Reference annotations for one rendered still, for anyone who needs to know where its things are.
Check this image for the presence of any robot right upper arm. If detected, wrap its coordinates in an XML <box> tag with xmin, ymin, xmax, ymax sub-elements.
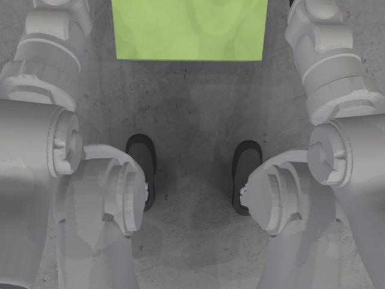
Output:
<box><xmin>306</xmin><ymin>113</ymin><xmax>385</xmax><ymax>289</ymax></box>

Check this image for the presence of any carton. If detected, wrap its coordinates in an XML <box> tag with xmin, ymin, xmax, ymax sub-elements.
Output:
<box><xmin>111</xmin><ymin>0</ymin><xmax>268</xmax><ymax>62</ymax></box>

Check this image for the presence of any robot right forearm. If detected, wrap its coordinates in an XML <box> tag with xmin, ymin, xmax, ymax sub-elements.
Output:
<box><xmin>285</xmin><ymin>0</ymin><xmax>385</xmax><ymax>126</ymax></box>

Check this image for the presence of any robot left shin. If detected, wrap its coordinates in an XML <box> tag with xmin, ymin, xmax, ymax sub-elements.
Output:
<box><xmin>53</xmin><ymin>144</ymin><xmax>149</xmax><ymax>225</ymax></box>

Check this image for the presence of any robot right shin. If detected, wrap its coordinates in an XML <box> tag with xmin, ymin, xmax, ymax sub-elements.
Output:
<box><xmin>240</xmin><ymin>149</ymin><xmax>346</xmax><ymax>223</ymax></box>

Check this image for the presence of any robot left upper arm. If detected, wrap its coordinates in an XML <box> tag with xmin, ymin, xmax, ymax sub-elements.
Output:
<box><xmin>0</xmin><ymin>99</ymin><xmax>82</xmax><ymax>289</ymax></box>

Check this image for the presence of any robot left forearm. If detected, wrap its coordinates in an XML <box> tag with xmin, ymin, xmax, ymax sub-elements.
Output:
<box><xmin>0</xmin><ymin>0</ymin><xmax>93</xmax><ymax>112</ymax></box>

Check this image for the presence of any robot shin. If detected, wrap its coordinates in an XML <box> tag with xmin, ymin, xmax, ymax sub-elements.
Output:
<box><xmin>240</xmin><ymin>149</ymin><xmax>346</xmax><ymax>223</ymax></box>
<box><xmin>53</xmin><ymin>144</ymin><xmax>149</xmax><ymax>225</ymax></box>

